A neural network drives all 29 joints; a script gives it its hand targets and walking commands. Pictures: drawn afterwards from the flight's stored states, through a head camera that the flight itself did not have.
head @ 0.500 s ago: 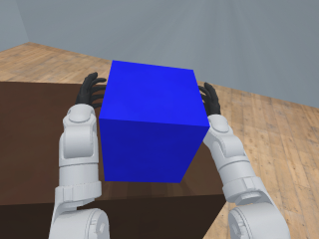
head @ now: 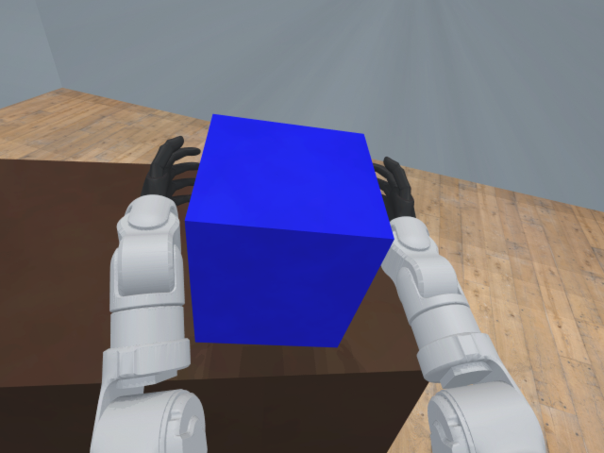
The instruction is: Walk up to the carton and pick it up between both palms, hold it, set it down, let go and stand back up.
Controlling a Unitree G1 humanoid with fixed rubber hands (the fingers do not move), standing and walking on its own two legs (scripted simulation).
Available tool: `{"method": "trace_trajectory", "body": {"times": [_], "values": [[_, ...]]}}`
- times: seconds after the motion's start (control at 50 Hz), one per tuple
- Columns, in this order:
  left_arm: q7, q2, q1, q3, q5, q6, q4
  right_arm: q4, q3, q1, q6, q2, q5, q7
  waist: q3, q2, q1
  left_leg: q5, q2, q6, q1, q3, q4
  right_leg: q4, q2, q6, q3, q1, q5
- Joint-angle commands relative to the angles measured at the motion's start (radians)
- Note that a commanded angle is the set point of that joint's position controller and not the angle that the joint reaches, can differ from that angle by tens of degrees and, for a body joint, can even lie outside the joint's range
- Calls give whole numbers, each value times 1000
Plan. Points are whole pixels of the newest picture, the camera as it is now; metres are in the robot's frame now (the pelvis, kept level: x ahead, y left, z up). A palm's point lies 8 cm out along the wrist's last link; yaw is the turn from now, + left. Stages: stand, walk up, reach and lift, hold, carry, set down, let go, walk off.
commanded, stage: hold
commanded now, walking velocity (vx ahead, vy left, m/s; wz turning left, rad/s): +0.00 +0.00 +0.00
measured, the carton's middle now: (279, 238) +0.38 +0.02 +0.14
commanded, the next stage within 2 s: none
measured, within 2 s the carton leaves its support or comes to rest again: neither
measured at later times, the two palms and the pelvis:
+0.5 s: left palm (160, 203) +0.36 +0.17 +0.21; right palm (391, 217) +0.37 -0.13 +0.19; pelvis +0.01 +0.00 +0.00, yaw +0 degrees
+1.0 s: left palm (162, 200) +0.36 +0.16 +0.22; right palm (399, 216) +0.36 -0.14 +0.20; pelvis +0.00 +0.00 +0.00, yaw +0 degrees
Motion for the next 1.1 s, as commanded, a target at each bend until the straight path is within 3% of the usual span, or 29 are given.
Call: {"method": "trace_trajectory", "body": {"times": [0.0,0.02,0.1,0.14,0.18,0.2,0.22,0.26,0.28,0.3,0.34,0.36,0.42,0.5,0.56,0.58,0.6,0.64,0.68,0.74,0.76,0.82,0.88,0.92,0.94,0.98,1.02,1.04,1.08], "values": [[-124,-487,-526,-438,-125,-47,2,-310,277,-746,-74,491,41,100,-321,87,3,48,-75,47,260,57,7,-72,58,55,-56,-219,121],[-124,-495,-536,-469,-141,-46,-27,-321,281,-746,-77,492,37,98,-323,77,-25,71,-72,37,278,44,14,-70,53,55,-65,-213,122],[-108,-494,-527,-466,-142,-67,-70,-320,299,-730,-90,522,50,99,-395,95,10,102,-73,39,284,46,29,-56,55,58,-59,-185,173],[-114,-484,-506,-412,-100,-52,60,-289,252,-764,-84,487,21,106,-299,66,11,-4,-72,49,247,60,-9,-88,61,51,-59,-226,60],[-112,-481,-535,-450,-130,-66,-28,-257,278,-704,-71,495,34,102,-332,60,-21,57,-70,48,262,51,17,-72,57,59,-56,-211,121],[-112,-479,-541,-439,-122,-68,-33,-247,269,-704,-75,502,28,107,-351,82,9,66,-70,43,266,53,14,-61,58,56,-66,-208,121],[-108,-484,-558,-465,-139,-71,-17,-232,278,-727,-79,508,31,110,-326,90,-2,26,-72,48,255,51,11,-68,57,54,-60,-215,90],[-103,-497,-525,-514,-163,-78,-107,-312,313,-718,-95,508,57,105,-427,99,-12,162,-67,39,302,35,41,-49,65,46,-66,-189,205],[-100,-477,-499,-448,-135,-62,-8,-242,304,-724,-77,510,61,107,-342,112,17,131,-72,33,293,50,33,-61,57,56,-66,-229,183],[-105,-489,-492,-476,-141,-60,-18,-292,294,-715,-88,490,53,105,-360,102,-14,136,-73,32,303,46,38,-67,62,51,-55,-215,179],[-109,-466,-488,-459,-126,-64,-18,-293,328,-730,-78,505,44,94,-354,40,5,113,-75,45,263,51,27,-66,61,66,-63,-189,185],[-109,-449,-462,-430,-113,-56,19,-233,297,-679,-63,489,38,95,-278,50,6,74,-75,54,250,50,14,-65,52,67,-55,-207,168],[-100,-495,-546,-542,-191,-79,-159,-386,357,-716,-95,509,93,89,-447,90,-20,253,-78,22,330,47,69,-39,64,65,-64,-170,309],[-105,-477,-523,-501,-152,-71,-95,-292,326,-658,-68,493,62,88,-346,93,-40,144,-77,33,306,40,39,-59,63,58,-67,-185,192],[-105,-477,-468,-502,-147,-59,-68,-323,317,-651,-70,494,60,90,-328,92,-39,162,-73,24,302,46,44,-64,62,54,-68,-191,215],[-97,-513,-512,-558,-179,-65,-131,-419,363,-728,-93,502,93,90,-432,112,-24,230,-74,23,321,41,66,-35,65,60,-77,-185,283],[-88,-513,-502,-566,-171,-67,-158,-376,361,-673,-84,486,88,93,-433,125,-36,273,-69,14,361,25,73,-37,71,57,-70,-189,290],[-88,-480,-431,-508,-143,-56,-47,-357,374,-679,-69,491,73,87,-353,81,-1,179,-78,31,318,30,55,-59,58,66,-60,-181,260],[-93,-468,-475,-483,-128,-49,-45,-347,369,-720,-60,486,84,93,-314,57,12,104,-75,46,282,40,35,-65,48,68,-51,-203,185],[-93,-481,-532,-500,-154,-72,-127,-335,352,-683,-65,520,77,94,-382,43,-4,145,-70,45,300,40,42,-48,53,68,-55,-194,243],[-93,-464,-494,-473,-150,-69,-104,-330,365,-682,-70,511,79,92,-391,33,23,146,-72,49,307,40,39,-42,54,75,-59,-196,259],[-105,-474,-522,-482,-147,-57,-61,-349,337,-724,-78,519,64,89,-359,49,-13,102,-76,47,275,55,35,-55,52,68,-55,-179,210],[-99,-507,-491,-511,-171,-59,-62,-388,338,-724,-81,501,75,89,-373,81,-9,155,-75,38,300,40,46,-52,56,64,-57,-198,251],[-106,-445,-485,-427,-114,-39,16,-245,318,-686,-44,480,65,88,-253,76,1,63,-81,47,270,49,17,-69,49,70,-54,-224,150],[-116,-468,-511,-443,-125,-48,-45,-310,315,-707,-58,513,65,92,-339,62,-14,79,-76,48,307,57,25,-67,49,64,-57,-204,170],[-120,-443,-529,-392,-103,-45,8,-218,268,-705,-40,503,35,94,-258,33,-3,0,-75,60,240,60,6,-76,44,66,-52,-239,108],[-117,-494,-538,-450,-143,-71,-62,-318,292,-738,-79,528,54,96,-375,53,6,88,-67,48,278,50,20,-55,56,62,-60,-212,179],[-117,-478,-549,-461,-151,-62,-16,-293,281,-751,-81,504,45,90,-335,75,-31,79,-74,45,273,52,26,-66,51,60,-50,-204,178],[-119,-478,-525,-458,-138,-64,-35,-323,295,-717,-74,507,56,90,-358,85,-9,123,-75,40,294,42,29,-63,61,59,-55,-179,197]]}}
